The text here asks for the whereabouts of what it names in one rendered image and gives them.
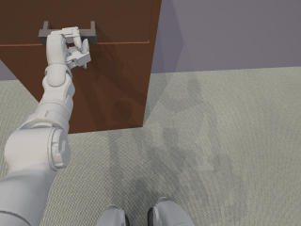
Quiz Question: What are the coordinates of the left robot hand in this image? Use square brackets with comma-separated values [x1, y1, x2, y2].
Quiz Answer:
[46, 26, 91, 69]

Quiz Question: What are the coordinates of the handle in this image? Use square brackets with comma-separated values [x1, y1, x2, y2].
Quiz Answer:
[39, 21, 97, 45]

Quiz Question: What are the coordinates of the cabinet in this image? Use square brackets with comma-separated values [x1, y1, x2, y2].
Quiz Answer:
[0, 0, 162, 135]

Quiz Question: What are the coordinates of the left robot shin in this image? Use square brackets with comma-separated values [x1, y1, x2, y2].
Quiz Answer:
[107, 204, 118, 210]

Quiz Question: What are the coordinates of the drawer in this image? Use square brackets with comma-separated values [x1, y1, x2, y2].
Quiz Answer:
[0, 0, 152, 45]

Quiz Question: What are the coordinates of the robot left forearm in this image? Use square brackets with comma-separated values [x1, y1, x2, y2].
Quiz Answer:
[4, 64, 75, 169]

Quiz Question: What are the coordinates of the robot left thigh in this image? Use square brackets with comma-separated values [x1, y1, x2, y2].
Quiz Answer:
[96, 208, 126, 226]

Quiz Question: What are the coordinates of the left robot upper arm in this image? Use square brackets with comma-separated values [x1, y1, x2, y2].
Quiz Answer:
[0, 127, 71, 226]

